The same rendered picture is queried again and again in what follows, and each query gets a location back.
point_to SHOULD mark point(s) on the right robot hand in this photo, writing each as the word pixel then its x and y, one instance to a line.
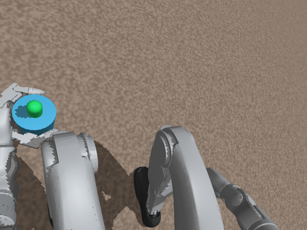
pixel 217 180

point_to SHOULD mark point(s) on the left robot arm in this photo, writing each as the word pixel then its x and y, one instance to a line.
pixel 9 188

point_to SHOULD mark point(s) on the right robot arm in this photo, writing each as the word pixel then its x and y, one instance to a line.
pixel 248 215

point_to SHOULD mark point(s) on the left robot hand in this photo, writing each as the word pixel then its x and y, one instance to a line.
pixel 8 133

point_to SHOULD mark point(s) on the bottle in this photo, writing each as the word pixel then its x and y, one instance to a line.
pixel 34 114

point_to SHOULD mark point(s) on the right robot foot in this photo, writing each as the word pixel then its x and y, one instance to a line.
pixel 141 184

